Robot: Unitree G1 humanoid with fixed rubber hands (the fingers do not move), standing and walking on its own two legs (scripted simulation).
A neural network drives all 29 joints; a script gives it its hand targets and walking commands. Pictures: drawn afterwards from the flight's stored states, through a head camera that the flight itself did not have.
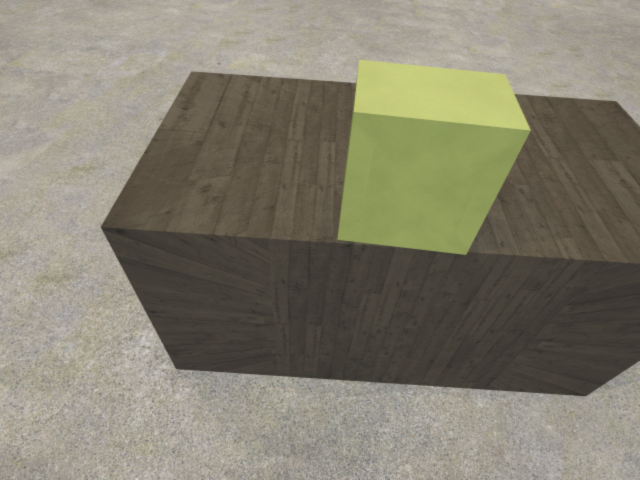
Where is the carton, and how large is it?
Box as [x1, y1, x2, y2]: [337, 60, 530, 254]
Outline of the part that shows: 359,60 337,239 465,254 530,130 505,75 497,73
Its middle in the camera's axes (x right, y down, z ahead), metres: +0.18 -0.15 +0.72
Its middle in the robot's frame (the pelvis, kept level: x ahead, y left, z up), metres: +0.66 -0.11 +0.04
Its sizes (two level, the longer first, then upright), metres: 0.253 0.177 0.277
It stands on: a pedestal, 0.66 m high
